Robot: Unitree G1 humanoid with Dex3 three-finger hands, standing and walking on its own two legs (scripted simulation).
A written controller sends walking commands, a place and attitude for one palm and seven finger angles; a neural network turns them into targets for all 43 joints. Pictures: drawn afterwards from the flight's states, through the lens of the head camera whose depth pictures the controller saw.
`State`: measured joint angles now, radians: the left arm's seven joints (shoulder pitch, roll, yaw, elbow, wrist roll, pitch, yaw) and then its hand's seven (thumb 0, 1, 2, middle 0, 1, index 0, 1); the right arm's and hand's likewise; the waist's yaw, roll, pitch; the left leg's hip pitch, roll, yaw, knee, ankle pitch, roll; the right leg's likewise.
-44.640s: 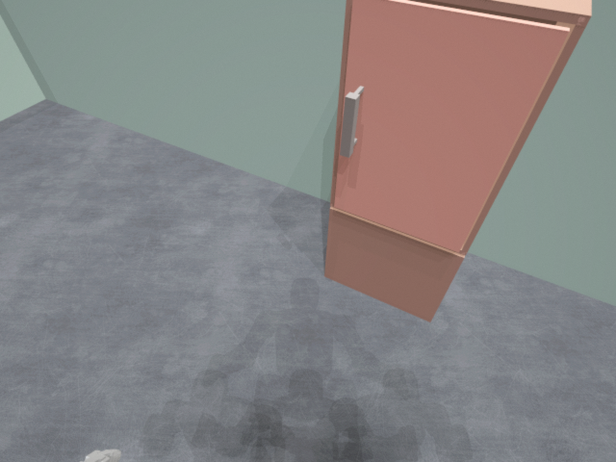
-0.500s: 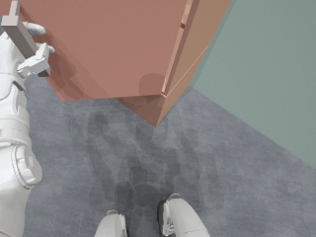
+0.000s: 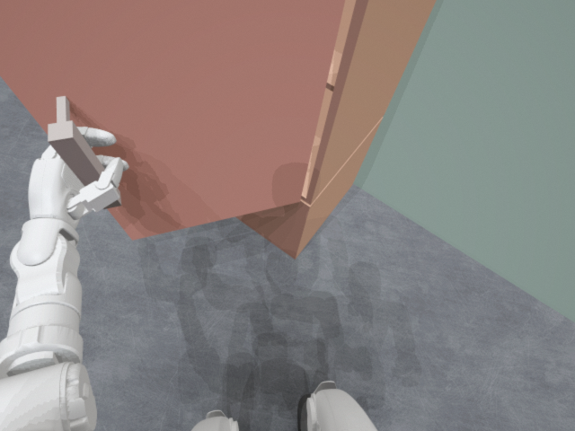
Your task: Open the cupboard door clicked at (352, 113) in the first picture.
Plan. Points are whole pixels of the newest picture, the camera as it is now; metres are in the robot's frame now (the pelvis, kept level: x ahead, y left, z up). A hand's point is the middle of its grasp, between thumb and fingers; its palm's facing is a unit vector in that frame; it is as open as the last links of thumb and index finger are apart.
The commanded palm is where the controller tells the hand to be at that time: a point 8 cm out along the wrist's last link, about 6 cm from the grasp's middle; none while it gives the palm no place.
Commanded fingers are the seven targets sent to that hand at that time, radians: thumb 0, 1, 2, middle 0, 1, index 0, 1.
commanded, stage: pull the door open along its arc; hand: left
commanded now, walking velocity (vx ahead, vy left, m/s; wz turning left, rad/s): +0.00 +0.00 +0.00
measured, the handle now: (89, 157) +0.48 +0.25 +0.04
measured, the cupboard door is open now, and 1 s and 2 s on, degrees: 53 86 87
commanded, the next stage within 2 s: open thumb and fingers to let go in 0.50 s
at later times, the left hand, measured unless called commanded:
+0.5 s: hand (199, 297) +0.28 +0.09 +0.05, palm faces +0.41 -0.91 -0.01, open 6.4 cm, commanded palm +0.22 +0.15 +0.04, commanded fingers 0.00 0.90 0.90 -0.40 -1.35 -0.40 -1.35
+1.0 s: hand (208, 300) +0.28 +0.08 +0.05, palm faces +0.46 -0.89 -0.03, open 10.3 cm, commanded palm +0.23 +0.12 +0.04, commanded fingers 0.00 -0.50 0.30 -0.30 -1.20 -0.30 -1.20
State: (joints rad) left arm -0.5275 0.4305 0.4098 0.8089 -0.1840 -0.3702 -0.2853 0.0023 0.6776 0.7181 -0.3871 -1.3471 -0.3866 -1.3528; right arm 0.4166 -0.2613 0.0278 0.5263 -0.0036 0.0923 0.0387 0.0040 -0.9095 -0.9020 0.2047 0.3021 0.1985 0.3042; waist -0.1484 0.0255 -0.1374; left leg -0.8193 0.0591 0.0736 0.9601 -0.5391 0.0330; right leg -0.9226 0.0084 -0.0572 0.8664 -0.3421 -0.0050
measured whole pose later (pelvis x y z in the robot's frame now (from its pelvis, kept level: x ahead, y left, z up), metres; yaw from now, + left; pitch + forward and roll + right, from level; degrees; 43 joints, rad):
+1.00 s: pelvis -0.02 -0.05 +0.00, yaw +6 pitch +13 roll +2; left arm 0.03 -0.05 -0.08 0.25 0.04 -0.35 0.48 0.01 0.07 0.54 -0.33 -1.25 -0.31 -1.26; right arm 0.22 -0.21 -0.02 0.61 -0.08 -0.06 -0.01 0.01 -0.91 -0.90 0.20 0.30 0.20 0.30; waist -0.01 0.03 -0.12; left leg -0.67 0.02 -0.01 0.95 -0.50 -0.04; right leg -0.79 -0.03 -0.12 0.96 -0.40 -0.07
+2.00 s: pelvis -0.04 -0.01 -0.01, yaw +4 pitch +12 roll +0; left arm 0.13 0.07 -0.12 0.10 -0.06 -0.32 -0.01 -0.01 -0.50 0.30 -0.12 -0.30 -0.12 -0.31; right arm 0.26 -0.23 0.02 0.48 -0.02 -0.11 0.01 0.01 -0.91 -0.90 0.20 0.30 0.20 0.30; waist 0.01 0.02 -0.12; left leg -0.71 -0.01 0.04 1.02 -0.53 0.03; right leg -0.82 -0.06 -0.07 0.99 -0.38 -0.01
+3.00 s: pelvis -0.03 -0.02 -0.02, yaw +5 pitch +12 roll -2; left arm 0.48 0.24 0.11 -0.22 -0.24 -0.26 -0.22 -0.01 -0.49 0.30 -0.15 -0.30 -0.15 -0.30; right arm 0.27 -0.23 0.03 0.44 0.02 -0.15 -0.06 0.01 -0.91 -0.90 0.20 0.30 0.20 0.30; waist 0.01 0.04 -0.13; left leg -0.73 0.02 -0.01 1.09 -0.58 0.00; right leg -0.81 -0.03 -0.12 1.03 -0.43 -0.03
